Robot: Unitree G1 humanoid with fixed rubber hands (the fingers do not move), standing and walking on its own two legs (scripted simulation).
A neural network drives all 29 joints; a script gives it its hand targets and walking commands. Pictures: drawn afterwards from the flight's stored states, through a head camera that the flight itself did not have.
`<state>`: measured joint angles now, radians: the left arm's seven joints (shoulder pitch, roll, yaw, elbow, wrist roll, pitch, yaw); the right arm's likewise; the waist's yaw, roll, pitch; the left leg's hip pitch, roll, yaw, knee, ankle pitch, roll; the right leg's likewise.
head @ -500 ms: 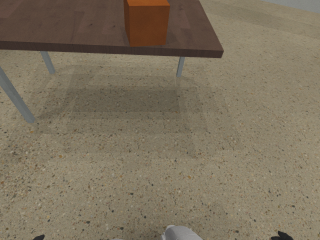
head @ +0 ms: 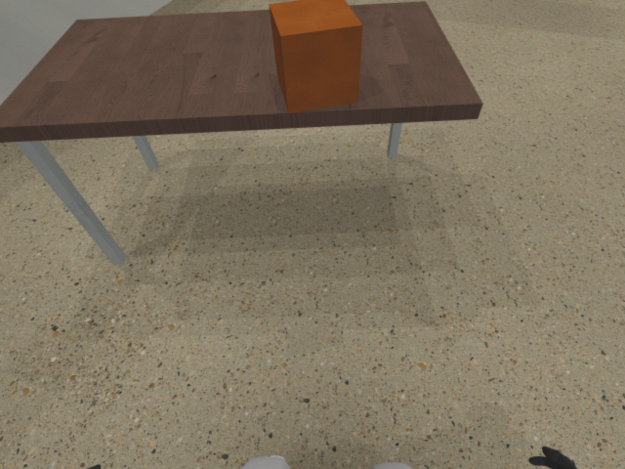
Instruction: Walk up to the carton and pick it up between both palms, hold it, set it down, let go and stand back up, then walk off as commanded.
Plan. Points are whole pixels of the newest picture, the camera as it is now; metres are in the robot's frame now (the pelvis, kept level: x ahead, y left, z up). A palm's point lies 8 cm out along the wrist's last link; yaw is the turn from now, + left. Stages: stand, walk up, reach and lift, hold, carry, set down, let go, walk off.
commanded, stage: stand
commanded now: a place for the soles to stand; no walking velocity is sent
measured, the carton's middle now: (314, 54) +1.02 -0.01 +0.02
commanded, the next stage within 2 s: none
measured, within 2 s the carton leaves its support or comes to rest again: neither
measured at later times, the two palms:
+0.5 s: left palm out of the picture +0.09 +0.31 -0.10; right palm out of the picture +0.11 -0.31 -0.08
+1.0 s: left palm out of the picture +0.09 +0.31 -0.09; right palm out of the picture +0.13 -0.30 -0.08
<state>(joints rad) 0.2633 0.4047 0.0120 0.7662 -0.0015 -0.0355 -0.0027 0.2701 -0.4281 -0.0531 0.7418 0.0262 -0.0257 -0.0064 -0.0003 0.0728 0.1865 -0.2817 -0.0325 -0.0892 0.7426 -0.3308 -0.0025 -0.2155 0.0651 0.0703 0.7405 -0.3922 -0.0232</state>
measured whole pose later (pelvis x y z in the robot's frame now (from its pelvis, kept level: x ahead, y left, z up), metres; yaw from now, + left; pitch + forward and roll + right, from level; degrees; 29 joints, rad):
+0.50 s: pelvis +0.01 +0.01 +0.00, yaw +0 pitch -6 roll -1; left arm 0.26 0.39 0.01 0.78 0.00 -0.04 0.00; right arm 0.21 -0.41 -0.05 0.74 0.03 -0.03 0.00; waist 0.00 0.01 0.18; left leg -0.29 -0.03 -0.08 0.74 -0.35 0.01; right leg -0.22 0.06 0.07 0.70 -0.39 -0.02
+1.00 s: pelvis +0.01 +0.01 +0.00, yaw +0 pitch -6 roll -1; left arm 0.22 0.39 0.01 0.82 0.00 -0.04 0.00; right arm 0.19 -0.40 -0.05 0.74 0.03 -0.03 0.01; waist 0.00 0.03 0.17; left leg -0.28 -0.03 -0.08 0.74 -0.35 0.01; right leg -0.20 0.06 0.07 0.70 -0.38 -0.01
